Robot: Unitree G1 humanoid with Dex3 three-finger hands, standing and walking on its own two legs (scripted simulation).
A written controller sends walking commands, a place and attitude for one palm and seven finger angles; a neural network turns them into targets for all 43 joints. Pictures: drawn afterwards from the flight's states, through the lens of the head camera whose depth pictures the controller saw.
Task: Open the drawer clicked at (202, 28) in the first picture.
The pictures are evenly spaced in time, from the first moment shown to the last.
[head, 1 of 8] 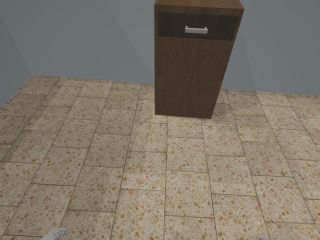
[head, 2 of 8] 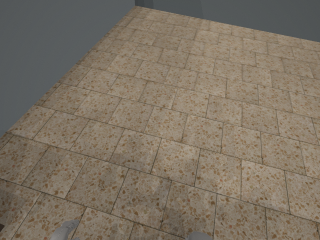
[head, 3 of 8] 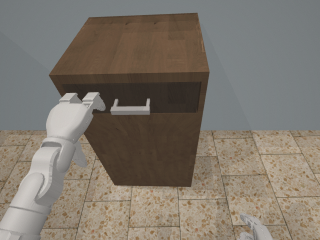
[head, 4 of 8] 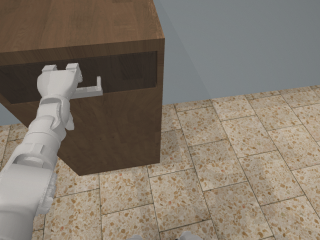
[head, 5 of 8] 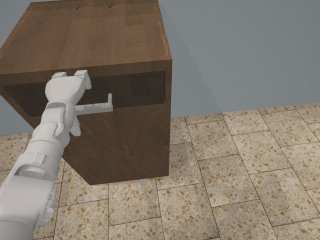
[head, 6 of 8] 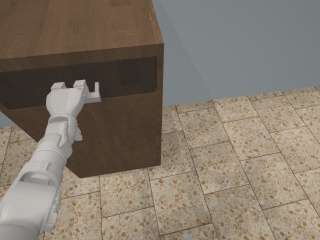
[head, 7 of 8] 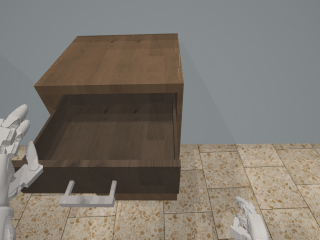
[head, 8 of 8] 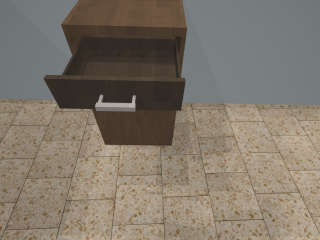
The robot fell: no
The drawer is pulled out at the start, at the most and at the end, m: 0.00 0.30 0.29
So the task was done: yes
